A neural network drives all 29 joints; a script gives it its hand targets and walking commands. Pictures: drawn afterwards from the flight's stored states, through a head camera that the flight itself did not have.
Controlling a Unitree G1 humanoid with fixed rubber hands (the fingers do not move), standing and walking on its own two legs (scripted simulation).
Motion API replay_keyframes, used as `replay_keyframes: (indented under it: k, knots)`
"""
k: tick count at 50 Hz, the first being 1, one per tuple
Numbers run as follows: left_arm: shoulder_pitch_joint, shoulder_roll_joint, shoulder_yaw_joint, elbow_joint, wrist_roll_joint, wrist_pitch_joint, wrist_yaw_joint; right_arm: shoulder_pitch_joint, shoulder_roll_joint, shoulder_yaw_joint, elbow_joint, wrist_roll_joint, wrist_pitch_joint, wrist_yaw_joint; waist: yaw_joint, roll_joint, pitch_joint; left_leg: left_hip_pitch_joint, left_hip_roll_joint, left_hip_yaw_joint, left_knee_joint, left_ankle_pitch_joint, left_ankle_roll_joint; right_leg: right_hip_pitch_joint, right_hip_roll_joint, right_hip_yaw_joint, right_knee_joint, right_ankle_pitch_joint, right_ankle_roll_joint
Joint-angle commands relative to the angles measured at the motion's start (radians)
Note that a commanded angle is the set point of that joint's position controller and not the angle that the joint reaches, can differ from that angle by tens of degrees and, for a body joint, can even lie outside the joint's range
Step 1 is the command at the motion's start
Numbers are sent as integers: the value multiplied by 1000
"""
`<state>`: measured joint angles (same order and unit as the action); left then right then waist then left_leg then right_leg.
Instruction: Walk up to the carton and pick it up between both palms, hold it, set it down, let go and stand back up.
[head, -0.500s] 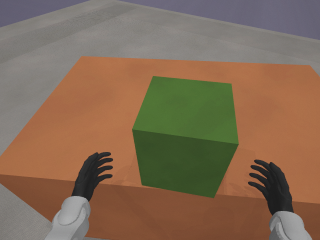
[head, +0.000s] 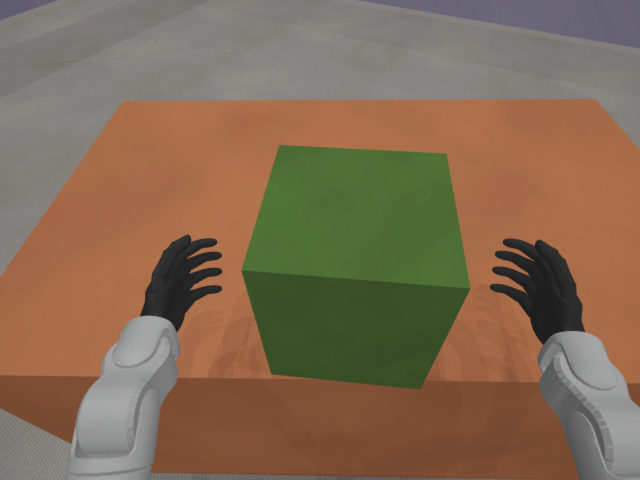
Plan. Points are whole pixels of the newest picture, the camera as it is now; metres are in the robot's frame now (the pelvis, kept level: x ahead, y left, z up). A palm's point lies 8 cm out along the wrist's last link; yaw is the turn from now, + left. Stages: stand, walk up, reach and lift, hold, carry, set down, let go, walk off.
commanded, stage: reach and lift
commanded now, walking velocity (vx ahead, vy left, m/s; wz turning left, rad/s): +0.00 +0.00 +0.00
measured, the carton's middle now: (352, 271) +0.36 -0.01 +0.06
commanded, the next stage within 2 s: none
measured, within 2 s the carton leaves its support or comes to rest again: neither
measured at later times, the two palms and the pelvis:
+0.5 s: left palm (172, 228) +0.34 +0.20 +0.16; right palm (556, 238) +0.33 -0.23 +0.15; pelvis -0.02 +0.00 +0.00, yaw +0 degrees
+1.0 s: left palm (187, 168) +0.40 +0.19 +0.20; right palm (552, 186) +0.39 -0.23 +0.18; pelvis -0.02 -0.01 +0.00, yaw +2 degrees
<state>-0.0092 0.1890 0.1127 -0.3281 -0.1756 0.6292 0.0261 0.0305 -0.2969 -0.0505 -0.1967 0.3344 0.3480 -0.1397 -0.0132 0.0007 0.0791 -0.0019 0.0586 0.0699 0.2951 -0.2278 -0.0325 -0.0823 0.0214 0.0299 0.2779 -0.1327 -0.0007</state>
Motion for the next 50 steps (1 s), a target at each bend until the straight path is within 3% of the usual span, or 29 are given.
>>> replay_keyframes:
  k: [1, 4, 6, 7, 9, 10, 11, 12, 13, 16, 18, 19, 20, 24, 27, 29, 30, 31, 32, 33, 37, 38, 39, 44, 45, 46, 47, 49, 50]
  knots:
    - [-284, 109, 49, -147, 3, 9, 4, -269, -143, -66, -104, 21, -7, -1, -11, 4, -245, 18, -58, 5, -14, 350, -36, 84, 34, -11, 6, 305, -1]
    - [-324, 129, 78, -69, -3, 35, -1, -336, -155, -41, -94, 38, 11, 2, -1, -49, -264, 28, -58, 7, -14, 322, -9, 98, 33, -17, 3, 310, 3]
    - [-373, 134, 85, -83, -1, 39, -6, -430, -194, -47, -87, 49, 17, 0, -9, -11, -293, 0, -65, 4, -24, 307, -10, 113, 27, -3, 17, 337, 6]
    - [-388, 145, 87, -87, -15, 41, -6, -394, -167, -63, -87, 48, 15, -2, -42, -59, -334, 29, -69, 5, -3, 272, 9, 85, 23, 1, 13, 311, 10]
    - [-450, 161, 92, -20, 8, 45, -5, -428, -170, -64, 11, 53, 30, -1, -44, -24, -325, 8, -68, 8, -16, 284, 3, 72, 22, -3, 18, 323, 14]
    - [-456, 148, 98, 60, 15, 55, -10, -448, -167, -21, 64, 59, 41, 0, -9, -16, -291, 8, -62, 8, -20, 283, 3, 90, 24, -8, 15, 295, 10]
    - [-452, 129, 79, 48, 13, 66, -13, -464, -186, -51, 67, 66, 39, 2, -38, -4, -297, 36, -57, 7, -15, 277, 1, 85, 29, -22, 0, 282, 5]
    - [-548, 141, 88, 14, 15, 60, -11, -541, -193, -40, 82, 91, 46, 8, -14, 44, -309, 15, -57, 2, -20, 288, -10, 72, 27, -20, 3, 243, -5]
    - [-515, 137, 87, 91, 27, 80, -6, -558, -201, -46, 112, 81, 51, 10, -21, 8, -275, 1, -51, -8, -16, 288, -4, 59, 33, -27, 5, 232, -4]
    - [-652, 186, 69, 9, -4, 91, 9, -669, -215, -39, 61, 106, 43, 24, -24, 51, -385, 30, -57, -1, -1, 283, -11, 49, 38, -20, 9, 230, -5]
    - [-705, 203, 77, 130, 13, 95, 10, -760, -252, -59, 151, 65, 51, 22, -40, -8, -357, -24, -56, -7, -13, 221, 3, 38, 39, -28, 14, 189, 6]
    - [-691, 209, 97, 137, 16, 97, 9, -739, -218, -35, 178, 76, 57, 23, -9, 4, -352, -39, -54, -5, -15, 227, 13, 93, 29, -13, 18, 222, 0]
    - [-704, 207, 86, 157, 8, 98, 5, -756, -226, -23, 208, 78, 58, 19, -23, -35, -368, -44, -62, -9, -6, 235, 20, 95, 26, -16, 25, 259, 9]
    - [-795, 230, 80, 175, 2, 117, 8, -819, -258, -20, 280, 128, 60, 20, -37, 4, -442, 6, -65, -15, 25, 351, -1, 81, 43, -31, 36, 353, 7]
    - [-850, 256, 96, 248, 15, 110, 9, -923, -257, -44, 283, 106, 59, 20, -39, 12, -467, -21, -67, -10, 9, 229, 13, 78, 33, -20, 30, 266, 17]
    - [-940, 273, 89, 367, 1, 96, 4, -979, -243, -17, 386, 93, 75, 19, -28, -53, -384, -111, -70, -7, -16, 164, 22, 96, 23, -20, 33, 234, 25]
    - [-964, 281, 67, 334, -14, 85, 9, -1030, -260, -48, 327, 95, 64, 24, -49, -28, -506, -93, -73, -8, -1, 190, 30, 124, 22, -17, 41, 291, 25]
    - [-980, 291, 78, 403, -15, 76, 5, -1032, -244, -21, 402, 89, 70, 30, -27, -31, -439, -128, -71, -8, -10, 149, 24, 102, 23, -13, 29, 213, 22]
    - [-1016, 288, 56, 441, -17, 69, 7, -1026, -245, -39, 485, 98, 75, 37, -69, -12, -436, -104, -63, -21, -17, 131, 19, 80, 23, -29, 24, 176, 15]
    - [-1096, 300, 69, 426, -8, 49, 9, -1115, -256, -43, 430, 79, 67, 40, -46, -3, -487, -108, -61, -19, -17, 98, 27, 75, 23, -31, 19, 140, 19]
    - [-1059, 293, 45, 522, -10, 42, 17, -1116, -255, -16, 530, 93, 56, 50, -52, -1, -534, -31, -61, -21, 24, 221, 18, 57, 30, -51, 18, 225, 4]
    - [-1156, 299, 27, 474, -29, 51, 15, -1177, -290, -45, 529, 84, 56, 44, -84, 15, -549, -14, -60, -28, 21, 236, 8, 50, 33, -53, 17, 247, 7]
    - [-1162, 309, 46, 498, -15, 47, 16, -1182, -271, -34, 561, 89, 60, 44, -49, 6, -532, -31, -64, -22, 23, 229, 16, 46, 29, -48, 30, 247, 7]
    - [-1185, 288, 17, 645, -16, 26, 17, -1223, -256, -11, 680, 96, 47, 42, -81, 7, -518, -55, -67, -28, 40, 265, 13, 61, 28, -46, 35, 291, 17]
    - [-1181, 289, 29, 646, -10, 14, 12, -1226, -246, 12, 651, 92, 33, 37, -49, 23, -536, -44, -70, -27, 36, 291, 8, 88, 24, -36, 36, 334, 19]
    - [-1194, 294, 34, 727, 1, 12, 7, -1241, -250, 16, 758, 99, 36, 40, -68, -13, -494, -76, -67, -35, 36, 249, 24, 91, 20, -41, 41, 330, 23]
    - [-1171, 306, 41, 726, 6, 3, 0, -1260, -250, 25, 704, 94, 24, 42, -70, -49, -545, -72, -73, -32, 34, 252, 34, 124, 30, -50, 41, 355, 32]
    - [-1144, 272, 18, 764, 11, -45, -2, -1182, -200, 55, 788, 92, 9, 50, -57, -29, -484, -68, -76, -28, 34, 268, 27, 93, 22, -42, 47, 328, 24]
    - [-1158, 273, 41, 637, 32, -63, -1, -1207, -208, 39, 682, 92, -10, 48, -32, 2, -589, -23, -79, -21, 37, 342, 10, 147, 31, -54, 34, 392, 31]
